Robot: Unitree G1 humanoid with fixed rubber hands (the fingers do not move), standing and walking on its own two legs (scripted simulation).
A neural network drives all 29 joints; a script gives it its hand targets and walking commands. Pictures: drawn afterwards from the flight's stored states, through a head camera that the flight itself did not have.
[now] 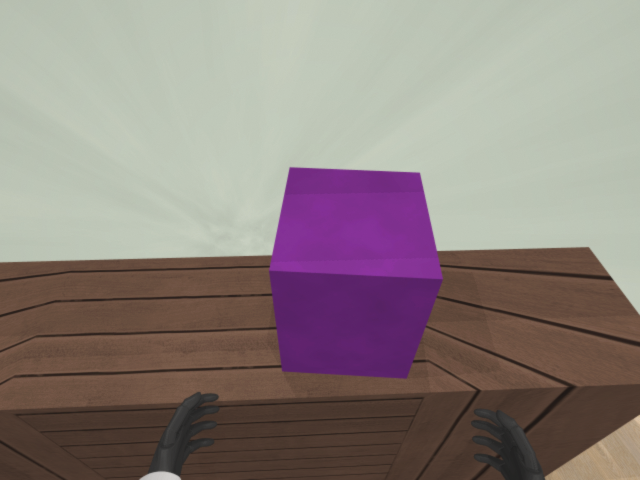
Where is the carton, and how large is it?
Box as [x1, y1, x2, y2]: [269, 167, 442, 378]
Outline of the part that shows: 290,167 269,268 282,370 406,378 442,280 419,173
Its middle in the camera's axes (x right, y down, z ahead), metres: +0.04 +0.06 +0.61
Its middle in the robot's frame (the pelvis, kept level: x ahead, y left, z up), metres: +0.42 +0.00 +0.01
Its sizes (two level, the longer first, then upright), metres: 0.210 0.200 0.250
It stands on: a pedestal, 0.67 m high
